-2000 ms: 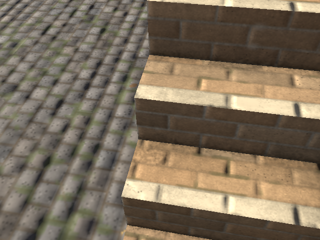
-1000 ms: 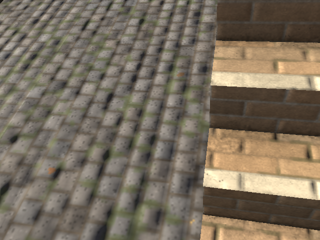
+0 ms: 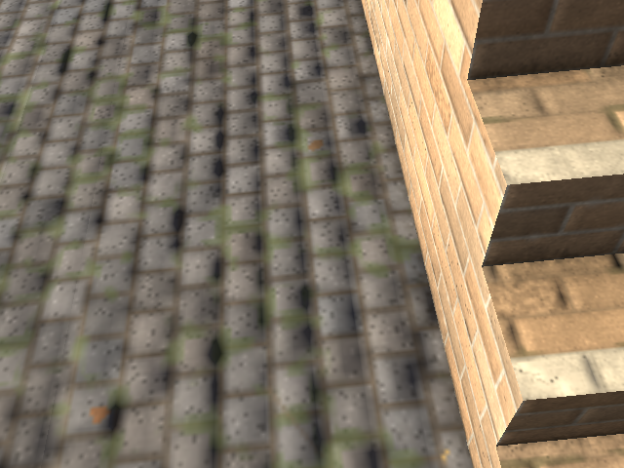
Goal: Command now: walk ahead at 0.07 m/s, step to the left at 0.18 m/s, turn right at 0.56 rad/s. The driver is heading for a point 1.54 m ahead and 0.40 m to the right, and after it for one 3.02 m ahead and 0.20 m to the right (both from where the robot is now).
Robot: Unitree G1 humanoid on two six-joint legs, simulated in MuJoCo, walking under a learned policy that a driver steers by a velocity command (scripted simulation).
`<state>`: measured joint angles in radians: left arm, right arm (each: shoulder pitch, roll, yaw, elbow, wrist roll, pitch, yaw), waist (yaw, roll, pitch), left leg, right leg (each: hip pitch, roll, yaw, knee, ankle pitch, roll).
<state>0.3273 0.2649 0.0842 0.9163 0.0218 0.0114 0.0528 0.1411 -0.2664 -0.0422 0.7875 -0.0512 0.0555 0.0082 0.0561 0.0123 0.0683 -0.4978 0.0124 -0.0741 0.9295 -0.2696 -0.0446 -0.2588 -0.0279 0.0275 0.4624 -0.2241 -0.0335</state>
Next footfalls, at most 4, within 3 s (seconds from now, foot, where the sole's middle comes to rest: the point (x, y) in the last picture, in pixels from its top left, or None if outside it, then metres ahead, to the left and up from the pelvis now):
0.14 left None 0.11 0.21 -0.78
0.72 right None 0.03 -0.02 -0.78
1.14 left None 0.09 0.18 -0.78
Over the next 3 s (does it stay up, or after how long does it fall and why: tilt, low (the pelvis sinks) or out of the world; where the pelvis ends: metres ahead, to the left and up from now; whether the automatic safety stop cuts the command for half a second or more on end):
stays up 0.04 0.09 0.00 its command is cut before an obstacle from the start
